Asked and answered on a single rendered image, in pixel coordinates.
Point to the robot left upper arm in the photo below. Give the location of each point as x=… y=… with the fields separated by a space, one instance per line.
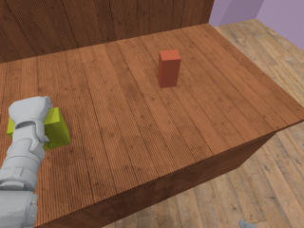
x=18 y=209

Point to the sponge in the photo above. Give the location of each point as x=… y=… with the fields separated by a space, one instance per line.
x=55 y=129

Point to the table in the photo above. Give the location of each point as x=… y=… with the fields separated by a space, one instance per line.
x=132 y=143

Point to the robot left hand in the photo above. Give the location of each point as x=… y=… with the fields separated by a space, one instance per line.
x=31 y=108

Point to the robot left forearm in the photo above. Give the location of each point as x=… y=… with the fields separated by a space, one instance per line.
x=20 y=167

